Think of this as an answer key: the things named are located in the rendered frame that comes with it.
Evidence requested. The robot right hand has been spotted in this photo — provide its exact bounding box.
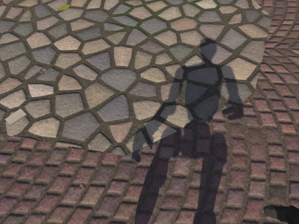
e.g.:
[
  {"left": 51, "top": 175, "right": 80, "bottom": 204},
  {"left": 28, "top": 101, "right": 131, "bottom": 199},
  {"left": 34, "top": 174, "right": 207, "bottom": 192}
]
[{"left": 263, "top": 205, "right": 299, "bottom": 224}]

